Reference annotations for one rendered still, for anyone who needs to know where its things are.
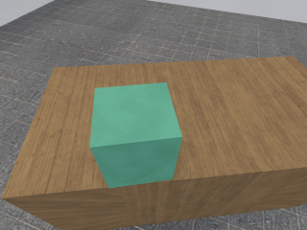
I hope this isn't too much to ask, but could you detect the carton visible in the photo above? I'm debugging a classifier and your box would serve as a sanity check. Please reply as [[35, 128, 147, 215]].
[[89, 82, 182, 188]]

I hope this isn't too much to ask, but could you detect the pedestal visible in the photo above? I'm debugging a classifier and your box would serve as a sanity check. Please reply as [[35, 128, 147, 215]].
[[1, 56, 307, 230]]

